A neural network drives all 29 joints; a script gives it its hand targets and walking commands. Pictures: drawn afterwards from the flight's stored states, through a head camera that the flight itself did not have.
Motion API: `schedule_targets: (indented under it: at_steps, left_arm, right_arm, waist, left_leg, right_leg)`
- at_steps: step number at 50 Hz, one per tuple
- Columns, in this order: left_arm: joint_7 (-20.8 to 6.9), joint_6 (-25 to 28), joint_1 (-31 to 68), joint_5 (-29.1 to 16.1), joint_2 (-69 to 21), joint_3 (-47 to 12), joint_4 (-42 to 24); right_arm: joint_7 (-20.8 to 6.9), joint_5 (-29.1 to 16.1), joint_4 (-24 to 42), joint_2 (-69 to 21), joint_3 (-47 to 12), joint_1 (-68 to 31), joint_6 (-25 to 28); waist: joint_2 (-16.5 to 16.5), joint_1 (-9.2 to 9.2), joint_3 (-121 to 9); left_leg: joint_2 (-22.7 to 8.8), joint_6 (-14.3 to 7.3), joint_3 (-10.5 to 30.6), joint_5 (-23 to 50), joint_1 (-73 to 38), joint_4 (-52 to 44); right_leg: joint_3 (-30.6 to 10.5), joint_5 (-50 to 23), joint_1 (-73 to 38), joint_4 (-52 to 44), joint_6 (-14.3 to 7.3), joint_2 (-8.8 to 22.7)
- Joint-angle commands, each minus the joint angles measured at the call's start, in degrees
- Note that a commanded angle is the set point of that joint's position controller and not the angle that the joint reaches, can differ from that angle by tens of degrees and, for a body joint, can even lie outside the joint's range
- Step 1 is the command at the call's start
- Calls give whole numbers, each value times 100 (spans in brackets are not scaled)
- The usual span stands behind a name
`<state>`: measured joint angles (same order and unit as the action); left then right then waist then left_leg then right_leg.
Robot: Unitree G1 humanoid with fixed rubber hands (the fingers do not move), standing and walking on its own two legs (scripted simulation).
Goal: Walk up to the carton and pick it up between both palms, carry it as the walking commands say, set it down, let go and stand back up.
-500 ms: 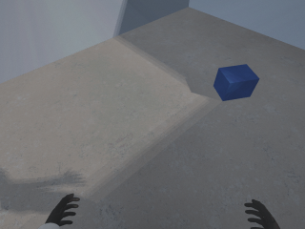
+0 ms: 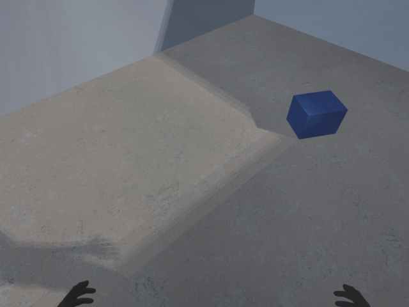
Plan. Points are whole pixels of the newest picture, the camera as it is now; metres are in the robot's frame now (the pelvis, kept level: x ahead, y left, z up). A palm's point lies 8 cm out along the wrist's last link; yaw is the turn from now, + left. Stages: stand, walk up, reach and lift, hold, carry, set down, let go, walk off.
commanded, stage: stand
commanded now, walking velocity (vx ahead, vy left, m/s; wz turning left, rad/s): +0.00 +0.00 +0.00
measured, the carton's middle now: (314, 114) +1.42 -0.69 -0.67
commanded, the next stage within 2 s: walk up in 0.54 s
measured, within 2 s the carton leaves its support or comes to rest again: neither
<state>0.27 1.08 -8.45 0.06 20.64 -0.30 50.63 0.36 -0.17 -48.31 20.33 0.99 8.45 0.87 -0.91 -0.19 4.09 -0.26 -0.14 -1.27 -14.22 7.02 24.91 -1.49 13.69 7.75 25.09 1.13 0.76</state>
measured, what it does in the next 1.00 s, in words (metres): lifts its right foot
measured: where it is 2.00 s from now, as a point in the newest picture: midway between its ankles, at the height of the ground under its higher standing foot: (258, 259)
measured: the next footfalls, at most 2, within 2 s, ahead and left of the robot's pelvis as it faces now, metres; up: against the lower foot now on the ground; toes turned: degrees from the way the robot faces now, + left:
right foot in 1.04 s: +0.15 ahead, -0.24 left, +0.00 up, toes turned -16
left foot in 1.38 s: +0.38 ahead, -0.02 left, +0.00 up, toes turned -13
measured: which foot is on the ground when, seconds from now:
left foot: down 0.00-1.00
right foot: down 0.00-0.76, up 0.78-1.00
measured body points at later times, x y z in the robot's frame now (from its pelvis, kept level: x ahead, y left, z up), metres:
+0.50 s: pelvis +0.00 +0.00 +0.00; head +0.00 -0.01 +0.45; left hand +0.09 +0.30 -0.11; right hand +0.10 -0.30 -0.12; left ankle +0.00 +0.12 -0.74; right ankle +0.00 -0.13 -0.74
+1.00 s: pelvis +0.05 -0.05 -0.01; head +0.05 -0.08 +0.44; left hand +0.22 +0.24 -0.08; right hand +0.06 -0.41 -0.11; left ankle -0.01 +0.12 -0.74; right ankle +0.11 -0.22 -0.73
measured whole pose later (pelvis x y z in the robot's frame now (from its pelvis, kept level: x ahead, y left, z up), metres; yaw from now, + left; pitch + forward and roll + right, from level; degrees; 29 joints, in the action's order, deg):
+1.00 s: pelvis +0.05 -0.05 -0.01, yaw -11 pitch -3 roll +2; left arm -7.6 -1.3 -16.6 2.2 23.9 5.8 38.6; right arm 0.7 3.8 -40.1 27.1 6.7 19.7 3.7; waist -1.5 0.8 3.1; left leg -8.2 1.2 -15.1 -21.5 0.7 26.6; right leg 0.6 15.9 25.2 40.9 -1.9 7.5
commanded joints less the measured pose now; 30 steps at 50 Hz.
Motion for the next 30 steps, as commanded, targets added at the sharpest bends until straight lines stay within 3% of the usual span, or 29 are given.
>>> schedule_targets:
  at_steps: [1,3,4,6,7,8,9,10,13,14,16,19,20,22,23,24,29,30]
  left_arm:
    - [46,96,266,-23,980,257,-259]
    - [63,97,149,-21,1041,258,-167]
    - [61,109,211,27,1014,234,-140]
    - [58,109,263,-19,960,228,-139]
    - [62,119,265,-28,948,226,-144]
    - [73,114,222,-1,994,204,-82]
    - [53,115,126,-15,900,189,13]
    - [70,85,78,-9,1069,251,61]
    - [56,108,165,0,1096,284,80]
    - [71,96,228,-2,971,222,103]
    - [50,79,126,-12,966,242,166]
    - [87,53,246,14,1011,266,215]
    - [74,38,241,9,912,239,221]
    - [63,95,251,-23,978,235,281]
    - [80,103,208,6,1015,228,305]
    - [98,100,86,0,988,230,360]
    - [85,98,116,-40,991,253,383]
    - [94,87,108,-54,964,244,390]
  right_arm:
    - [52,11,307,952,239,-156,123]
    - [18,-23,207,1001,277,-263,124]
    - [10,-11,147,987,239,-111,126]
    - [26,-32,71,1050,269,-186,123]
    - [56,-15,84,993,262,-351,104]
    - [53,-21,53,901,216,-287,104]
    - [46,-6,31,938,242,-334,105]
    - [32,-15,14,1048,283,-196,115]
    - [41,17,-114,1045,275,-190,161]
    - [47,-4,-120,1027,263,-181,148]
    - [68,-43,-177,1028,250,-104,113]
    - [61,-32,-185,1079,276,-329,107]
    - [52,-31,-216,1062,267,-310,127]
    - [63,-19,-300,917,232,-178,129]
    - [52,1,-297,992,278,-194,140]
    - [63,-20,-367,1033,284,-133,134]
    - [79,-23,-397,1116,289,-256,130]
    - [67,-22,-387,1055,265,-313,132]
  waist:
    - [-66,18,-485]
    - [46,7,-278]
    - [17,84,-278]
    - [244,30,-521]
    - [134,-22,-361]
    - [231,11,-380]
    - [72,-54,-368]
    - [-212,-2,-376]
    - [229,-2,-422]
    - [11,11,-389]
    - [-114,-16,-221]
    - [221,-3,-429]
    - [41,-18,-334]
    - [52,38,-325]
    - [301,-22,-264]
    - [59,10,-322]
    - [137,-31,-388]
    - [-49,-31,-445]
  left_leg:
    - [-601,-143,549,812,-101,-590]
    - [-642,-163,651,717,-123,-597]
    - [-575,-92,569,710,-102,-607]
    - [-625,-95,596,746,-201,-621]
    - [-633,-108,582,795,-105,-613]
    - [-633,-119,640,735,-53,-625]
    - [-637,-130,627,778,-62,-669]
    - [-575,-105,553,661,-131,-636]
    - [-639,-123,609,737,-70,-680]
    - [-590,-107,502,747,-94,-685]
    - [-635,-112,549,823,-89,-715]
    - [-641,-90,593,517,-87,-784]
    - [-600,-67,580,516,-39,-825]
    - [-664,-114,665,574,-43,-856]
    - [-658,-101,646,681,-102,-850]
    - [-672,-140,618,716,-51,-809]
    - [-699,-148,647,667,-40,-804]
    - [-672,-122,582,752,-95,-826]
  right_leg:
    - [-461,-982,-34,-385,-262,581]
    - [-471,-886,122,-545,-251,536]
    - [-459,-763,82,-535,-268,543]
    - [-443,-855,33,-578,-266,583]
    - [-475,-930,82,-565,-244,559]
    - [-487,-894,42,-545,-235,577]
    - [-459,-985,12,-576,-226,612]
    - [-548,-904,59,-569,-255,578]
    - [-441,-1085,-20,-570,-243,556]
    - [-490,-1084,-33,-602,-219,565]
    - [-528,-1025,101,-621,-262,586]
    - [-450,-793,-41,-761,-197,521]
    - [-411,-729,-23,-777,-194,544]
    - [-509,-754,38,-716,-244,613]
    - [-447,-827,48,-699,-256,584]
    - [-486,-942,12,-753,-200,600]
    - [-469,-872,-88,-748,-208,612]
    - [-478,-962,-30,-712,-228,622]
